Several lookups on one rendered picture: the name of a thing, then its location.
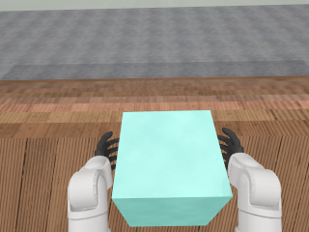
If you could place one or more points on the left robot forearm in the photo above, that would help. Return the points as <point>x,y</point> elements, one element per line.
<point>87,196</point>

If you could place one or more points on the robot left hand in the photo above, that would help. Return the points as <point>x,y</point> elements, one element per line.
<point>102,147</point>

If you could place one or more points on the right robot forearm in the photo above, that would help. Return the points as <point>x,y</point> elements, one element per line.
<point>259,195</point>

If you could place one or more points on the robot right hand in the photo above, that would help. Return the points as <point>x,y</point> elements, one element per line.
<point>233,147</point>

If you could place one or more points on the carton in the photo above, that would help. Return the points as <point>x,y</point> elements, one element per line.
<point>169,169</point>

